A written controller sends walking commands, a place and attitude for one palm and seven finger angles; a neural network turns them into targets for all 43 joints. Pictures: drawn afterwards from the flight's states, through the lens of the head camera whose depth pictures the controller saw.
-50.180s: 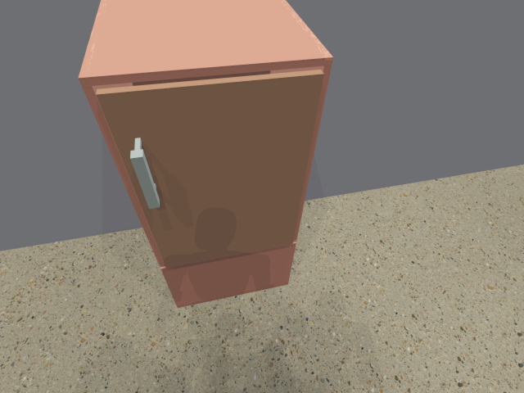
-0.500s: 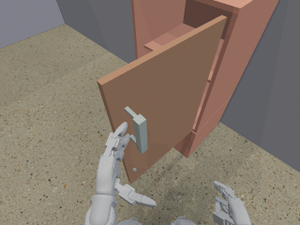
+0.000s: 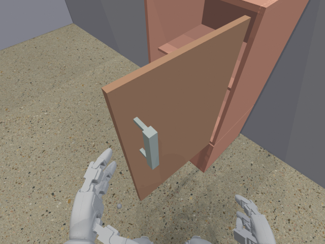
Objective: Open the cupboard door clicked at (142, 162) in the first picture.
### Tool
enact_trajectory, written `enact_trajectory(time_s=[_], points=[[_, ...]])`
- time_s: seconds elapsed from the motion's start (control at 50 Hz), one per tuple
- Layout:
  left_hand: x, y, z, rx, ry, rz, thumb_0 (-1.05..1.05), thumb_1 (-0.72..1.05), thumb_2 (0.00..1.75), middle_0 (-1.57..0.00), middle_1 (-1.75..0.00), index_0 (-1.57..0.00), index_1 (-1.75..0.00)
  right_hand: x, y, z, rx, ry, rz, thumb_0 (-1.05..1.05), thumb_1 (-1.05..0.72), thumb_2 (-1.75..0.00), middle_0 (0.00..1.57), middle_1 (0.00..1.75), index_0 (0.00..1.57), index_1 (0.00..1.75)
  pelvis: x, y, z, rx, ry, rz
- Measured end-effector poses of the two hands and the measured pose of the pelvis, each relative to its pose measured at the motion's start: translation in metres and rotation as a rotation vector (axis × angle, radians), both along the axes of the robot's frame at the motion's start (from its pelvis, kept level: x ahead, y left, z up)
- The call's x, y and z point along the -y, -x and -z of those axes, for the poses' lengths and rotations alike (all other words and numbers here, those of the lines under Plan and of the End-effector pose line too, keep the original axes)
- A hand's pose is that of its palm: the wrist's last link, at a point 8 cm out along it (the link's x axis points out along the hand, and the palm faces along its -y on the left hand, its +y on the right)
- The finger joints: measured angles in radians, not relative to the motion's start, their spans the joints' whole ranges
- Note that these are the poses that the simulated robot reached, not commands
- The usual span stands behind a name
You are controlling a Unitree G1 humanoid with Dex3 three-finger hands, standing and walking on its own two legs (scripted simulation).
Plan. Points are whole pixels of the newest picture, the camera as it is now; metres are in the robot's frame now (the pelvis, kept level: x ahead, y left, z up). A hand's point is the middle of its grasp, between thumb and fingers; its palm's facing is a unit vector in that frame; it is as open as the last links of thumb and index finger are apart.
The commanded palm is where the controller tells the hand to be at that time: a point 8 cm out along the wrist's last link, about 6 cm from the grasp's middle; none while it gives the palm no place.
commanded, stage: draw the hand back to the body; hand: left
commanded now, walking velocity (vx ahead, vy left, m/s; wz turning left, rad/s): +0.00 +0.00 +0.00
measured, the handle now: (146, 144) +0.33 +0.07 +0.08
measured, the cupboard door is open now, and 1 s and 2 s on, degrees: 86 86 86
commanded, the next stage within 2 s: step back with the hand held close in 1.66 s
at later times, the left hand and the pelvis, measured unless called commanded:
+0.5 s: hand (90, 204) +0.18 +0.14 +0.12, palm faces +0.03 -1.00 -0.08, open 16.3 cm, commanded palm +0.15 +0.21 +0.13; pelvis +0.00 -0.01 +0.02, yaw +0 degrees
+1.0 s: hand (13, 179) +0.19 +0.24 +0.19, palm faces +0.32 -0.87 -0.37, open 12.5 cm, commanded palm +0.15 +0.29 +0.21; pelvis +0.01 +0.02 +0.06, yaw +0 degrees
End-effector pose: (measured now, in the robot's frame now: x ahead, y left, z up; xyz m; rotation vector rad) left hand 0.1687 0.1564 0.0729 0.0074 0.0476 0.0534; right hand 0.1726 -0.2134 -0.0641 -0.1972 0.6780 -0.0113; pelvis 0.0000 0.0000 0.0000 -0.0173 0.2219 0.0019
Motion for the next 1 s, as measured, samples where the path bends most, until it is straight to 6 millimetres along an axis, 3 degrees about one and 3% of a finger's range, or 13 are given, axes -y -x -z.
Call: enact_trajectory(time_s=[0.16, 0.34, 0.5, 0.6, 0.7, 0.84, 1.0], points=[[0.004, 0.001, 0.003, 0.019, -0.009, 0.044, -0.02, -0.50, 0.30, -0.15, -0.30, -0.15, -0.30, 0.009, 0.002, 0.004, 0.022, 0.016, 0.007, 0.02, -0.90, -0.90, 0.20, 0.30, 0.20, 0.30, 0.005, 0.007, 0.007, -0.008, 0.000, -0.003], [-0.027, 0.006, -0.041, 0.069, -0.073, -0.025, -0.02, -0.50, 0.30, -0.15, -0.30, -0.15, -0.30, 0.010, 0.009, -0.010, 0.038, -0.024, 0.052, 0.02, -0.90, -0.90, 0.20, 0.30, 0.20, 0.30, 0.010, 0.003, -0.009, 0.044, -0.002, -0.003], [-0.039, 0.011, -0.048, 0.023, -0.068, 0.019, -0.02, -0.50, 0.30, -0.15, -0.30, -0.15, -0.30, 0.017, 0.006, -0.031, 0.082, 0.015, 0.050, 0.02, -0.90, -0.90, 0.20, 0.30, 0.21, 0.30, 0.009, 0.002, -0.021, 0.078, 0.004, -0.008], [-0.057, 0.013, -0.068, 0.074, -0.084, -0.010, -0.02, -0.47, 0.31, -0.15, -0.30, -0.15, -0.30, 0.017, 0.000, -0.041, 0.119, 0.020, 0.056, 0.02, -0.90, -0.90, 0.20, 0.30, 0.20, 0.30, 0.006, -0.001, -0.026, 0.099, 0.010, -0.010], [-0.079, 0.015, -0.088, 0.039, -0.262, -0.112, -0.02, -0.37, 0.35, -0.16, -0.30, -0.16, -0.30, 0.011, -0.004, -0.049, 0.104, 0.032, 0.078, 0.02, -0.90, -0.90, 0.20, 0.30, 0.20, 0.30, 0.002, -0.005, -0.038, 0.138, 0.012, -0.006], [-0.100, 0.020, -0.099, -0.012, -0.327, -0.193, -0.01, -0.16, 0.44, -0.16, -0.30, -0.17, -0.30, -0.007, -0.004, -0.056, 0.076, 0.033, 0.062, 0.02, -0.90, -0.90, 0.20, 0.30, 0.20, 0.30, -0.010, -0.008, -0.053, 0.192, 0.013, -0.003], [-0.129, 0.014, -0.131, 0.071, -0.390, -0.262, -0.01, 0.11, 0.56, -0.18, -0.30, -0.18, -0.30, -0.027, -0.008, -0.060, 0.066, 0.022, 0.028, 0.02, -0.90, -0.90, 0.20, 0.30, 0.21, 0.30, -0.022, -0.010, -0.063, 0.243, 0.012, 0.000]])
